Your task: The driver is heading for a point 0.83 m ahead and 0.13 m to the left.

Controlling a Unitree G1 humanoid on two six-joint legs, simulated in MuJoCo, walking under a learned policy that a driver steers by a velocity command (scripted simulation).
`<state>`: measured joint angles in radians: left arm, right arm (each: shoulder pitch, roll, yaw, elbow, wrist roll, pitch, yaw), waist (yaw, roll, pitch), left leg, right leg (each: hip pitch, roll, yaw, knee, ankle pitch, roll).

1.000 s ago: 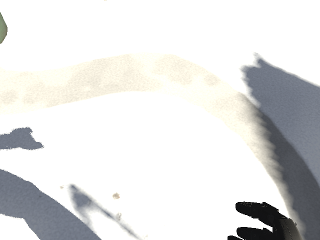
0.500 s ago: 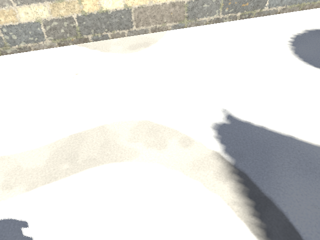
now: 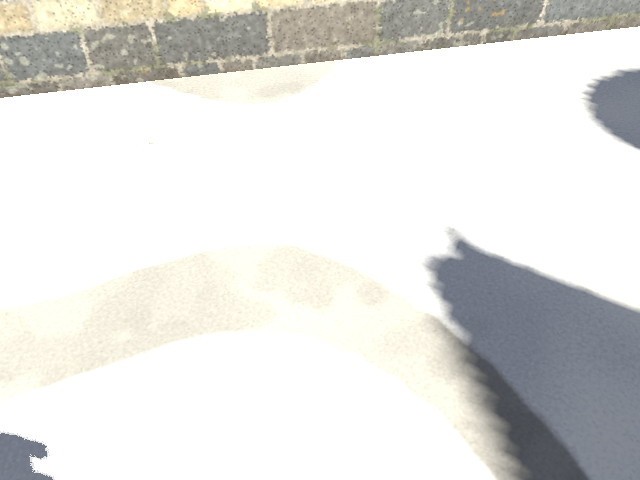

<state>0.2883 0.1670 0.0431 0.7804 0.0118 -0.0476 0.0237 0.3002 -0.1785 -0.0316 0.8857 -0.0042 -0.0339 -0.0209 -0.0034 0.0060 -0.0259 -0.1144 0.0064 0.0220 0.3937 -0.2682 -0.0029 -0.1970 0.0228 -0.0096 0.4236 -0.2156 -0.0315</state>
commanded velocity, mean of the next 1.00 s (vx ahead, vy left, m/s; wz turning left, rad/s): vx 0.17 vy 0.00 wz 0.00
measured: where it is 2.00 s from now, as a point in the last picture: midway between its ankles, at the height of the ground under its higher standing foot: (314, 412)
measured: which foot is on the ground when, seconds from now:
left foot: down 0.00-0.70, up 0.72-1.00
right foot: down 0.00-1.00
